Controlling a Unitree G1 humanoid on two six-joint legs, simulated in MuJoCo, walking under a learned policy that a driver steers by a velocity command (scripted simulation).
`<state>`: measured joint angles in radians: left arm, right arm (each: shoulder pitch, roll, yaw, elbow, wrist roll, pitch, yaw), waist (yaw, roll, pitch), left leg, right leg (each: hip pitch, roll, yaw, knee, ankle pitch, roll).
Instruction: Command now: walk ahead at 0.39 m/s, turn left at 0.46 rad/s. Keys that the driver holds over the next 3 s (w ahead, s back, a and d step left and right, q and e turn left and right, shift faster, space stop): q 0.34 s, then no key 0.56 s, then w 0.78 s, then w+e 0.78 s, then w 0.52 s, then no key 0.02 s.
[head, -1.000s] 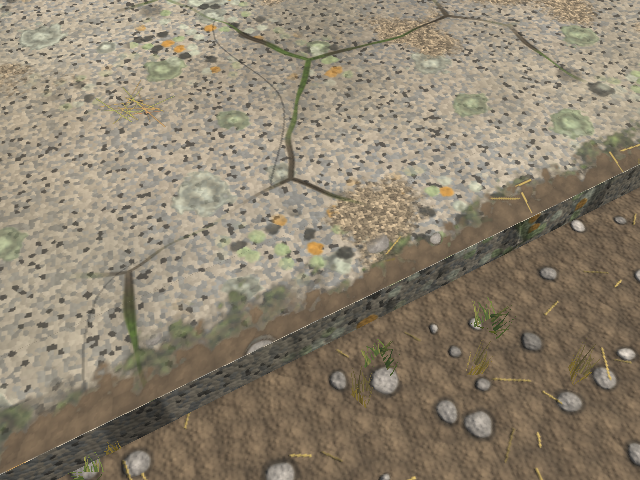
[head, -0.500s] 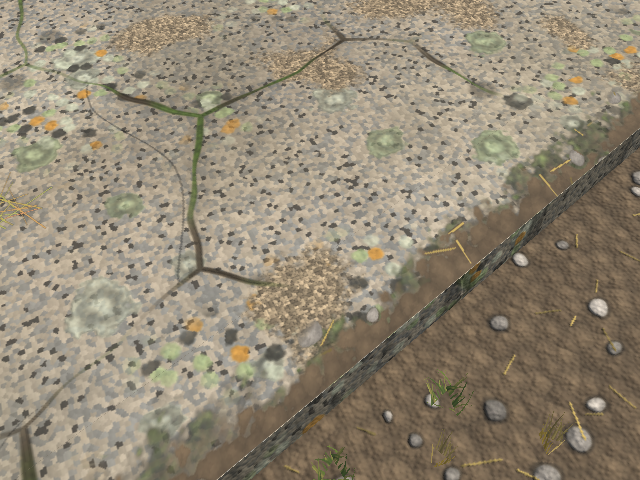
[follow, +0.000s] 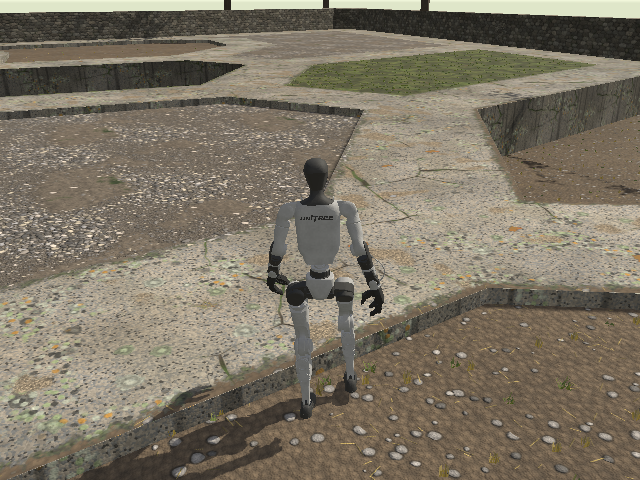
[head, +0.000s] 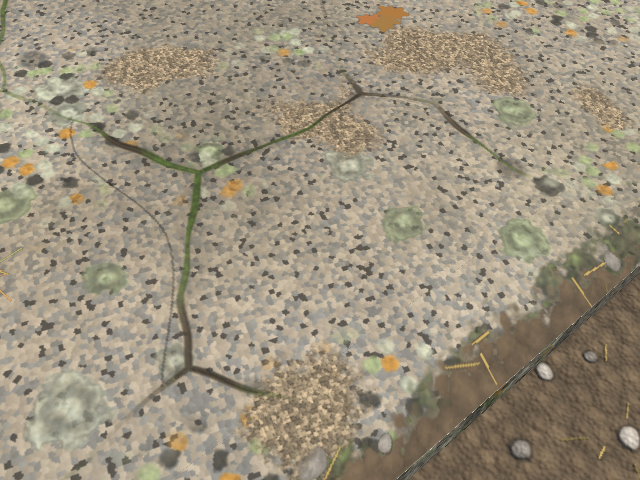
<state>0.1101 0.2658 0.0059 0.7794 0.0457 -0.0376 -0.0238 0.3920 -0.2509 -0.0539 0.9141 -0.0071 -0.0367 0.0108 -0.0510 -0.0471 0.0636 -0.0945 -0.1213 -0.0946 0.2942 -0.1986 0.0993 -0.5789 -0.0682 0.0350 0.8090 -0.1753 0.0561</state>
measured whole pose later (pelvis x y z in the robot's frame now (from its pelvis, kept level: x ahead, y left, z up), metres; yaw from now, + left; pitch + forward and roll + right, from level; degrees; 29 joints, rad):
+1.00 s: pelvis +0.09 +0.08 +0.03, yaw +19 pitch +1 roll +0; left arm 0.28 0.25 0.05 0.67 0.06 0.11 0.04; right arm 0.15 -0.15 -0.02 0.69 -0.05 0.00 -0.05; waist 0.01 -0.02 -0.03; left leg -0.59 0.09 0.05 1.08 -0.76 0.04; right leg -0.55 0.15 -0.05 1.56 -0.32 0.01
